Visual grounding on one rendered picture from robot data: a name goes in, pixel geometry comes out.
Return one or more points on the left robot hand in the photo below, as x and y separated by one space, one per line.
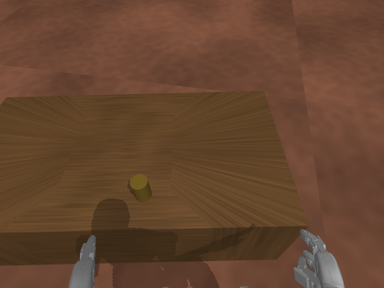
83 273

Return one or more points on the can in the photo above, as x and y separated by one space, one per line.
140 187

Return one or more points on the right robot hand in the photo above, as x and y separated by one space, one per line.
325 271

